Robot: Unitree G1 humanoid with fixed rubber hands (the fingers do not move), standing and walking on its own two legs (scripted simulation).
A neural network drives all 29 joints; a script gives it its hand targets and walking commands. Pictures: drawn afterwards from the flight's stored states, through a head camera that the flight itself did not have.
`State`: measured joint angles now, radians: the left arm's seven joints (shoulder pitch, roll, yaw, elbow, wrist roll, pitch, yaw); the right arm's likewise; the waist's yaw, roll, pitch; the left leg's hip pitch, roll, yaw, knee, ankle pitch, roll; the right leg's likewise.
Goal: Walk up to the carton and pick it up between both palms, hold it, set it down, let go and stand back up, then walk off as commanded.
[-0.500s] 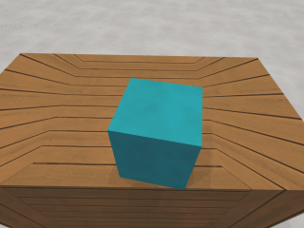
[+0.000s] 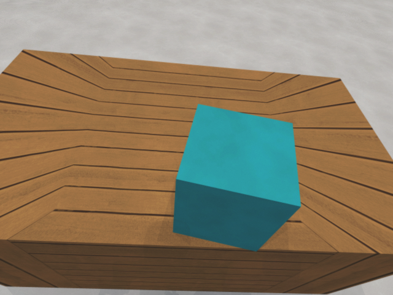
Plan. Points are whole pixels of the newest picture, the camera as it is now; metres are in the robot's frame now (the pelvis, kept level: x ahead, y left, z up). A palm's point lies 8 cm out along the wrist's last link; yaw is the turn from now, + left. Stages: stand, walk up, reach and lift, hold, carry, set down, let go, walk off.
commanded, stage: walk up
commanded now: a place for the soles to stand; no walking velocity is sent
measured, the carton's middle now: (228, 181) +0.38 -0.06 +0.00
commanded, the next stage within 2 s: none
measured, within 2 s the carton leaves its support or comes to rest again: neither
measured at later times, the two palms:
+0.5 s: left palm out of the picture +0.05 +0.27 -0.12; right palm out of the picture +0.09 -0.35 -0.11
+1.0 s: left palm out of the picture +0.06 +0.26 -0.11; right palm out of the picture +0.11 -0.36 -0.11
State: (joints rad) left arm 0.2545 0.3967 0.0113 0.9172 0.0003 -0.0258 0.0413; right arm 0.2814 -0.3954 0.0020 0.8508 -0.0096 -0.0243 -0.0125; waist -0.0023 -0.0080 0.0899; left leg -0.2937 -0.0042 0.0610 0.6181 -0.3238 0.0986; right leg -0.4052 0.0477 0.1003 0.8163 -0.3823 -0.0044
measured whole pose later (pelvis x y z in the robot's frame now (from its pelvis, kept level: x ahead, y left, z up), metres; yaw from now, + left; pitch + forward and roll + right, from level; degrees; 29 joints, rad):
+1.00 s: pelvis +0.00 -0.06 -0.01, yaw -1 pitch -1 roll +0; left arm 0.23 0.39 0.01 0.95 0.00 -0.05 0.03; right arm 0.13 -0.39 0.00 0.85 -0.01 0.00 0.02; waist 0.00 0.01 0.08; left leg -0.29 0.01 0.07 0.65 -0.34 0.03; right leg -0.30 0.05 0.10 0.64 -0.31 0.00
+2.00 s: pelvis -0.09 -0.06 -0.01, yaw -2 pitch -2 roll -1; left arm 0.22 0.39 0.01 0.91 0.00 0.01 0.00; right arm 0.20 -0.40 0.00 0.86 -0.01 -0.02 0.00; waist 0.00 -0.03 0.09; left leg -0.32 0.01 0.05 0.68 -0.32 0.04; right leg -0.33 0.04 0.11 0.80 -0.39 -0.03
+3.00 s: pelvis -0.11 -0.08 -0.01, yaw -3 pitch -2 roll +0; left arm 0.13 0.36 0.01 0.47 0.00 0.30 -0.01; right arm 0.22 -0.29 0.00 0.76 -0.01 -0.31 0.01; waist 0.00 -0.08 0.11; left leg -0.31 0.02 0.05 0.61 -0.27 0.00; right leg -0.26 0.03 0.11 0.63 -0.33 0.02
